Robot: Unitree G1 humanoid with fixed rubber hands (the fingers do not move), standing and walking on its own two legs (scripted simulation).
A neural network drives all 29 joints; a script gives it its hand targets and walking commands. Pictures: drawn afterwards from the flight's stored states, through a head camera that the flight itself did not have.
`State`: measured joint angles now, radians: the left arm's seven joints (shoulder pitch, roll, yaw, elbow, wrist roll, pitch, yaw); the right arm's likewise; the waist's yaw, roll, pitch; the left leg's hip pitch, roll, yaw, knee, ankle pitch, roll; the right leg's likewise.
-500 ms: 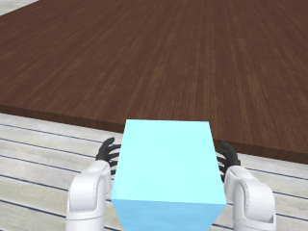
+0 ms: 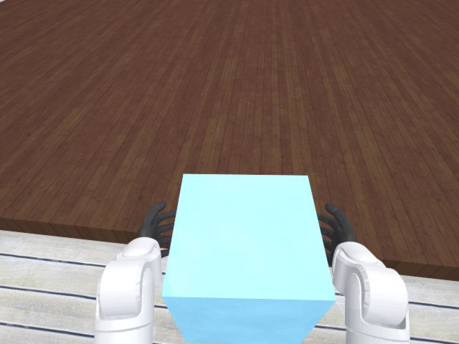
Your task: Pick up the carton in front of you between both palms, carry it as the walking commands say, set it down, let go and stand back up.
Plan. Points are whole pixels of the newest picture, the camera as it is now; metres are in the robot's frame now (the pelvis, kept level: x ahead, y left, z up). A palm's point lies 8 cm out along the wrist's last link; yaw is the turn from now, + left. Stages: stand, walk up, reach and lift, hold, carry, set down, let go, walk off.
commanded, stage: carry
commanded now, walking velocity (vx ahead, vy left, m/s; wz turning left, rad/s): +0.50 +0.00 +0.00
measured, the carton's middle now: (243, 263) +0.28 -0.01 +0.01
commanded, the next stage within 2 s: none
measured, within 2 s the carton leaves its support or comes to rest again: neither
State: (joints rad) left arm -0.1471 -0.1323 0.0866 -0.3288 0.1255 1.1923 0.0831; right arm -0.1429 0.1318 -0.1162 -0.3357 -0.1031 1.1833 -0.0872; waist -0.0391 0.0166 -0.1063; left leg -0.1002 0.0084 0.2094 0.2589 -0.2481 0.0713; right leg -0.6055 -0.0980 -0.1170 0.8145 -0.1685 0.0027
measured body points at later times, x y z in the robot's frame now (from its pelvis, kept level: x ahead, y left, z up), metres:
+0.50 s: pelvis +0.25 -0.03 -0.02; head +0.31 -0.03 +0.43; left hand +0.62 +0.15 +0.13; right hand +0.65 -0.15 +0.13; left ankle +0.29 +0.09 -0.75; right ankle +0.29 -0.09 -0.75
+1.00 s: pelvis +0.36 +0.00 +0.00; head +0.43 +0.00 +0.44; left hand +0.75 +0.15 +0.09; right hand +0.75 -0.15 +0.09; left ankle +0.30 +0.09 -0.74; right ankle +0.29 -0.10 -0.73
